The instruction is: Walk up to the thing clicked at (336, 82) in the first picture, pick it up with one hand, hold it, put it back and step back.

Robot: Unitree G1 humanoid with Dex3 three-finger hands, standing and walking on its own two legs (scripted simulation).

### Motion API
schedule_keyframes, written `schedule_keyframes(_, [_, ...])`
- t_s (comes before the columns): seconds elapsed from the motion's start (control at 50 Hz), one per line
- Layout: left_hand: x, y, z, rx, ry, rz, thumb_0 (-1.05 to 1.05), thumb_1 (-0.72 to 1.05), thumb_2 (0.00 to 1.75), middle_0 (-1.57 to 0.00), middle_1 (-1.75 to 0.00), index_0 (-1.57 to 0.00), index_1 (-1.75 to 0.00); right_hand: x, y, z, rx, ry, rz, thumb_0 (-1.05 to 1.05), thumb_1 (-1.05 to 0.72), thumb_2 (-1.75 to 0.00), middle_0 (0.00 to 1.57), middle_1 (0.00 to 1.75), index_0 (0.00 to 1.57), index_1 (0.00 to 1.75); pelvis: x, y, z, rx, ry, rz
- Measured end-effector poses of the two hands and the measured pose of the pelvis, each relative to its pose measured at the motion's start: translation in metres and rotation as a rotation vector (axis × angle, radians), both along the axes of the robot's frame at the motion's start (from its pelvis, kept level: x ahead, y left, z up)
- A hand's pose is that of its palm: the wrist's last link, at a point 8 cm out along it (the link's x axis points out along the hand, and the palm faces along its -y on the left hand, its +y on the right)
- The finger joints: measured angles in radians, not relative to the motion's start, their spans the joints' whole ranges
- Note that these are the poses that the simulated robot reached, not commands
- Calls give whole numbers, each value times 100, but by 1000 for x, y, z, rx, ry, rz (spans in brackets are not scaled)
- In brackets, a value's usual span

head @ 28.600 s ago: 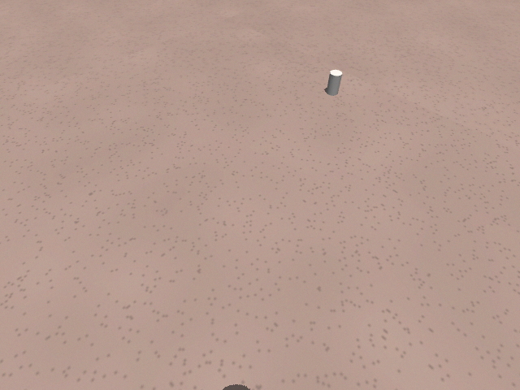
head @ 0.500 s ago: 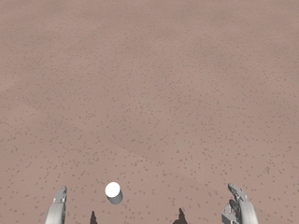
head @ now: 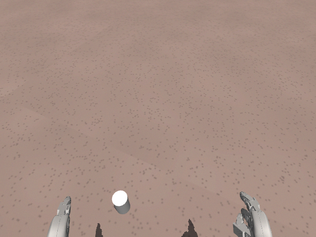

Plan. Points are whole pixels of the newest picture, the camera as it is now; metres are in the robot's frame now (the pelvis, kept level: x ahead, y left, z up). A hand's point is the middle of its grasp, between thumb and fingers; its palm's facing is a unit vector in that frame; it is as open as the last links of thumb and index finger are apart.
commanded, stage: home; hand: left
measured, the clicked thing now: (121, 202) +0.43 +0.20 -0.65
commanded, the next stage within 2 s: stand in 0.56 s
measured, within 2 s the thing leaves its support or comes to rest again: neither
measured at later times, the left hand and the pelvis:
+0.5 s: hand (81, 231) +0.17 +0.19 -0.06, palm faces +0.11 -0.95 -0.28, open 17.6 cm; pelvis +0.00 +0.01 +0.00, yaw +0 degrees
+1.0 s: hand (83, 229) +0.17 +0.19 -0.06, palm faces +0.11 -0.95 -0.28, open 12.1 cm; pelvis +0.01 +0.01 +0.00, yaw +0 degrees
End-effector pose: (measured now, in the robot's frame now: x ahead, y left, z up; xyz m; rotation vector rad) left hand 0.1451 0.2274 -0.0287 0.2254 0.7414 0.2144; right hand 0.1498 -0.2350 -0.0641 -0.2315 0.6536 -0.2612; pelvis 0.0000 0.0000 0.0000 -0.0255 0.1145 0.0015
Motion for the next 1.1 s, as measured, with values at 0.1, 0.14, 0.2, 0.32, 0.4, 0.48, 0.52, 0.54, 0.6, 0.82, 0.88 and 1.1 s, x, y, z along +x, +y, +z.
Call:
schedule_keyframes(0.1, [0, 2, 0, 1, 0, 0, -1, -59, 3, -6, -5, -5, -5, -1, 3, 0, 0, 2, 0, 1, -90, -90, 20, 31, 20, 30, 0, 2, 0, -2, -1, -1])
schedule_keyframes(0.14, [0, 3, 0, 1, -2, -1, -1, -58, 3, -6, -5, -5, -5, -1, 4, 0, -1, 1, 0, 1, -90, -90, 20, 31, 20, 30, 0, 3, 0, -2, -1, -1])
schedule_keyframes(0.2, [1, 5, 1, 2, -7, -2, -1, -58, 3, -6, -5, -5, -5, -1, 5, 0, -2, 1, -1, 1, -90, -90, 20, 31, 20, 30, 1, 4, 0, -4, -2, -2])
schedule_keyframes(0.32, [3, 7, 0, 0, -11, -6, -1, -58, 4, -6, -5, -5, -5, -1, 8, 0, -3, 0, -1, 1, -90, -90, 20, 31, 20, 30, 1, 7, 0, -6, -3, -4])
schedule_keyframes(0.4, [3, 9, 0, -1, -10, -6, -1, -58, 4, -6, -5, -5, -5, -1, 10, 1, -3, 0, -2, 1, -90, -90, 20, 31, 20, 30, 2, 9, 0, -8, -3, -4])
schedule_keyframes(0.48, [4, 11, 0, 1, -10, -6, -1, -58, 4, -6, -5, -5, -5, -1, 12, 0, -2, 2, 1, 1, -90, -90, 20, 31, 20, 30, 3, 10, 0, -8, -3, -4])
schedule_keyframes(0.52, [4, 11, 0, 2, -11, -5, -1, -58, 4, -6, -5, -5, -5, 0, 13, 0, -1, 3, 2, 1, -90, -90, 20, 31, 20, 30, 3, 10, 0, -9, -3, -4])
schedule_keyframes(0.54, [4, 11, 0, 3, -10, -6, -1, -58, 4, -6, -5, -5, -5, 0, 13, 0, -1, 3, 2, 1, -90, -90, 20, 31, 20, 30, 3, 11, 0, -9, -3, -5])
schedule_keyframes(0.6, [4, 12, 0, 4, -7, -6, -1, -58, 4, -6, -5, -5, -5, 0, 13, 0, 0, 4, 4, 1, -90, -90, 20, 31, 20, 30, 3, 11, 0, -9, -2, -4])
schedule_keyframes(0.82, [6, 10, 0, 5, -6, -6, -1, -42, 19, -13, -16, -12, -16, 2, 12, 0, -1, 7, 6, 1, -90, -90, 20, 31, 20, 30, 5, 10, 1, -7, -1, -4])
schedule_keyframes(0.88, [7, 9, 0, 5, -5, -7, -1, -26, 34, -16, -21, -15, -21, 3, 11, 0, 0, 6, 6, 1, -90, -90, 20, 30, 20, 30, 5, 9, 1, -6, 1, -4])
schedule_keyframes(1.1, [8, 16, -20, 47, 39, -101, 0, 50, 81, -20, -29, -19, -29, -1, -1, -15, -42, 181, 131, 1, -90, -90, 20, 30, 20, 30, 2, 5, 6, 17, -49, -4])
